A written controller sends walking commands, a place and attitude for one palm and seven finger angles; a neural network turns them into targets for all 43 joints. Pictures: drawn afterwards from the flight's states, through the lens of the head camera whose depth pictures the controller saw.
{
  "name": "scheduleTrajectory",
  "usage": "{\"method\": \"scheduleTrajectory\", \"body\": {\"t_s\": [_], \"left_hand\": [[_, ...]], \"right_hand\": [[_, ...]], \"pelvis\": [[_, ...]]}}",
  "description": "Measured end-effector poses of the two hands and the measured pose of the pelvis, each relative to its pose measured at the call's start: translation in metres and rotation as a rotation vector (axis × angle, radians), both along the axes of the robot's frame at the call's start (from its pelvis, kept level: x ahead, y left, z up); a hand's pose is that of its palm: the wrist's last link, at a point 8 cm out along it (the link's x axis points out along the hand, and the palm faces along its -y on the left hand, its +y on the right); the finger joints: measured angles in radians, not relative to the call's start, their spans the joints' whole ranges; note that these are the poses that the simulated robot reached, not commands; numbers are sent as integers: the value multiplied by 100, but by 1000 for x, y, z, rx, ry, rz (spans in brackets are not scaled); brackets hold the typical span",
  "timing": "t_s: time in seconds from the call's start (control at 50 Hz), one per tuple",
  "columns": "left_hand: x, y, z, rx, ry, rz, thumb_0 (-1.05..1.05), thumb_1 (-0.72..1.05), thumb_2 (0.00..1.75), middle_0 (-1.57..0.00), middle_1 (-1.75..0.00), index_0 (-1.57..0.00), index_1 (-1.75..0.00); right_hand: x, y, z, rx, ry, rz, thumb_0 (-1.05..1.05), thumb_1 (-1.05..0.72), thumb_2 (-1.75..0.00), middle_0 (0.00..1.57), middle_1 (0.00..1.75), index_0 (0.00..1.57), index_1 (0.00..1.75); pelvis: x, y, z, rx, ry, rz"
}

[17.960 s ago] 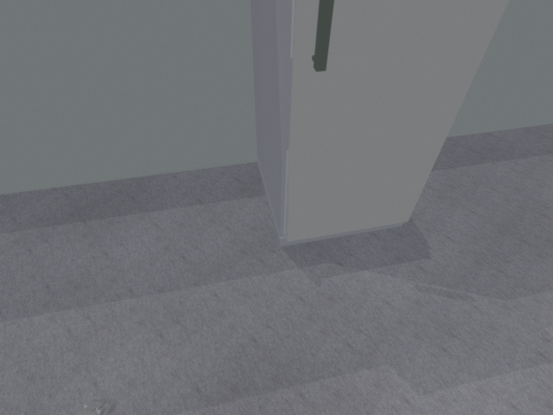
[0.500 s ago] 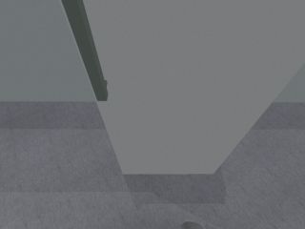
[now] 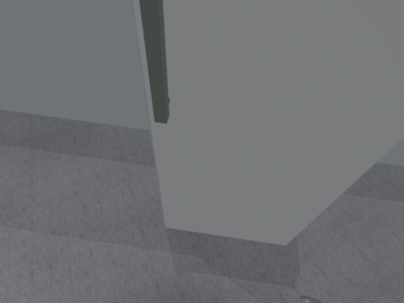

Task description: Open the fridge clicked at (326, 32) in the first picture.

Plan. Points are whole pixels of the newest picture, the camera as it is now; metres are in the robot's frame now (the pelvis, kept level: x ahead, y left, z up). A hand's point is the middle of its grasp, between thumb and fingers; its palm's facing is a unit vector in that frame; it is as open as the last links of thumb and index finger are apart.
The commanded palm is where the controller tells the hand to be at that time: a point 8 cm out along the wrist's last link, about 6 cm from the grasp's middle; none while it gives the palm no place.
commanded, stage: come to a stop and stand still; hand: left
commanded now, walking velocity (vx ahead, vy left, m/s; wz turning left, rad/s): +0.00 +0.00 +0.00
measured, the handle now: (157, 27) +0.46 +0.13 +0.28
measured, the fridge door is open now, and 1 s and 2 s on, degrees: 0 0 0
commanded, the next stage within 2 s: look again from close up in 1.38 s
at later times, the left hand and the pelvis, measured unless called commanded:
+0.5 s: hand out of the picture -0.05 +0.17 -0.16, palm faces +0.01 -0.99 -0.17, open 7.3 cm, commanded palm none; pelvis -0.05 +0.01 +0.01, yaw -2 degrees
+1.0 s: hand out of the picture -0.08 +0.17 -0.17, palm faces -0.01 -0.99 -0.16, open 7.3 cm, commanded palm none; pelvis -0.05 +0.02 +0.01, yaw -1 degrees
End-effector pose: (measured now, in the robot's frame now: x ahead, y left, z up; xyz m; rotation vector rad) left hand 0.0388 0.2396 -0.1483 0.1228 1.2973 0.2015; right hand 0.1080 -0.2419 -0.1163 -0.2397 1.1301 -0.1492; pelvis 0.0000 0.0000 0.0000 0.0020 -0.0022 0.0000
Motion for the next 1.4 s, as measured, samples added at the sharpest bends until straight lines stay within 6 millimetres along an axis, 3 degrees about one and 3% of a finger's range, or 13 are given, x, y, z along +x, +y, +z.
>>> {"method": "scheduleTrajectory", "body": {"t_s": [0.14, 0.26, 0.34, 0.5, 0.64, 0.76, 0.88, 0.96, 1.04, 1.24, 1.4], "left_hand": [[-51, 21, 7, -2, 94, 28, 0, 92, 90, -20, -30, -20, -30], [-82, 16, 14, 3, 165, 1, 0, 92, 90, -20, -30, -20, -30], [-90, 4, 16, 8, 162, -19, 0, 91, 90, -20, -30, -20, -30], [-93, -23, 16, -41, 106, -47, 0, 91, 90, -20, -30, -20, -30], [-100, -35, 9, -76, 111, -56, 1, 92, 90, -20, -30, -20, -30], [-113, -37, 9, -83, 143, -42, 0, 92, 90, -20, -30, -20, -30], [-124, -35, 11, -81, 182, -30, 0, 92, 90, -20, -30, -20, -30], [-126, -29, 11, -64, 177, -62, 0, 91, 90, -20, -30, -20, -30], [-115, -15, 11, -39, 145, -63, 0, 91, 90, -20, -30, -20, -30], [-74, 9, 13, -2, 39, -84, 0, 91, 90, -20, -30, -20, -30], [-68, 12, 11, -20, 44, -102, 0, 92, 90, -20, -30, -20, -30]], "right_hand": [[-29, 41, 3, 44, 31, 8, 0, -91, -90, 20, 30, 20, 30], [-59, 46, -6, 75, 52, -37, 0, -93, -90, 20, 30, 20, 30], [-91, 38, -18, 95, 99, -85, 0, -93, -90, 20, 30, 20, 30], [-159, 23, -16, 81, 221, -131, 0, -93, -90, 20, 30, 20, 30], [-209, 32, -13, 91, 325, -161, 1, -91, -90, 20, 30, 20, 30], [-234, 48, -13, 120, 392, -172, 1, -91, -90, 20, 30, 20, 30], [-233, 62, -14, 145, 395, -177, 1, -91, -90, 20, 30, 20, 30], [-215, 65, -22, 158, 340, -155, 1, -91, -90, 20, 30, 20, 30], [-191, 68, -29, 155, 264, -127, 1, -91, -90, 20, 30, 20, 30], [-163, 58, -26, 106, 192, -113, 3, -93, -90, 20, 30, 20, 30], [-152, 51, -14, 72, 172, -110, 2, -92, -90, 20, 30, 20, 30]], "pelvis": [[-14, 18, 10, 2, -9, -19], [-25, 21, 11, 23, 7, -37], [-34, 17, 9, 33, 8, -46], [-45, 9, 15, 7, -33, -33], [-53, 3, 15, -2, -41, -29], [-57, 4, 15, -7, -31, -25], [-55, 7, 15, -7, -24, -28], [-56, 14, 10, -33, -9, -28], [-52, 23, 6, -29, -10, -25], [-43, 34, 6, -5, -15, -41], [-41, 34, 9, -3, -12, -48]]}}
